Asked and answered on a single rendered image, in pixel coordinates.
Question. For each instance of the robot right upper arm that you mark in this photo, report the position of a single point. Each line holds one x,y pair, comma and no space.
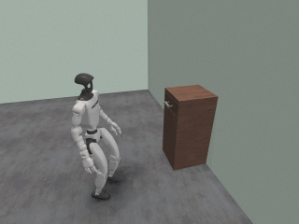
78,110

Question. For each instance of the left robot forearm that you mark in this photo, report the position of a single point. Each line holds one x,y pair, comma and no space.
104,117

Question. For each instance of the drawer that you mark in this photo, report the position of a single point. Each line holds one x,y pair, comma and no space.
174,106

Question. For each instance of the right robot hand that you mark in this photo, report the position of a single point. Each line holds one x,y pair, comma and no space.
87,163

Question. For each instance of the handle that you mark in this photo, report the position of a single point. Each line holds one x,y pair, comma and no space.
167,105

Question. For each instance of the left robot hand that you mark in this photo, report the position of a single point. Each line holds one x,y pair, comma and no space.
112,127

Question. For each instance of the robot left upper arm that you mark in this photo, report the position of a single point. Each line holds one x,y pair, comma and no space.
97,93

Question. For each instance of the robot left thigh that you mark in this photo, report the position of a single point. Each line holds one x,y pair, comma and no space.
110,143

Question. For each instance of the robot right shin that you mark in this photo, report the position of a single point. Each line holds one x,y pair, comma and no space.
100,181

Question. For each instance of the right robot forearm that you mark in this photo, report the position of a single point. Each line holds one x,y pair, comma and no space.
83,151

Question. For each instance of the cabinet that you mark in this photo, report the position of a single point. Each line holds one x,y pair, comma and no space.
186,136

